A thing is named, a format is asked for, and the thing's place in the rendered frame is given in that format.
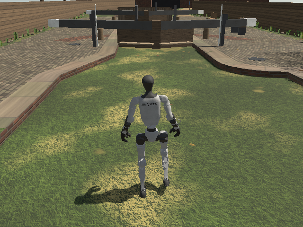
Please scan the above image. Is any robot left thigh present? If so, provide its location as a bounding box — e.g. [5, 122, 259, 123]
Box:
[136, 133, 146, 168]

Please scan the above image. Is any robot right hand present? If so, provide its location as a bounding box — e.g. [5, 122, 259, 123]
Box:
[170, 128, 180, 137]

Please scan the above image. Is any left robot forearm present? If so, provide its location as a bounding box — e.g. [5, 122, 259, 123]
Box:
[122, 116, 131, 134]

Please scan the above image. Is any robot right upper arm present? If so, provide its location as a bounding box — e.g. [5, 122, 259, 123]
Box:
[159, 95, 174, 121]

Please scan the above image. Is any robot left hand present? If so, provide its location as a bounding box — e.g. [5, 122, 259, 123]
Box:
[121, 132, 131, 142]

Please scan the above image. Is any right robot forearm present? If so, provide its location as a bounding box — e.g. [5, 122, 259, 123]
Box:
[169, 113, 179, 130]

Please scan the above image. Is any robot left upper arm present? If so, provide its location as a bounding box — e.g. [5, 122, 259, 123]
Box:
[127, 96, 139, 123]

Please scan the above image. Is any robot right foot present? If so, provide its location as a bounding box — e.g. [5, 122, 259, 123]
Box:
[163, 178, 170, 186]

